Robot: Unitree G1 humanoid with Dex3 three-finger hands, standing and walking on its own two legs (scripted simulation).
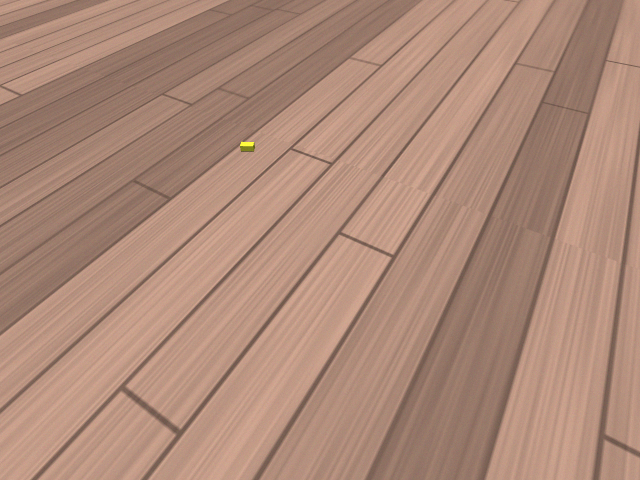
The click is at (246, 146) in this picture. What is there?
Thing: small box
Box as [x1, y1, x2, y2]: [240, 142, 254, 150]
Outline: 241,142 241,150 253,150 253,142
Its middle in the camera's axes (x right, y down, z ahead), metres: -0.39 -0.48 +2.09
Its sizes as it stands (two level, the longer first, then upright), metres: 0.072 0.039 0.033
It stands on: the floor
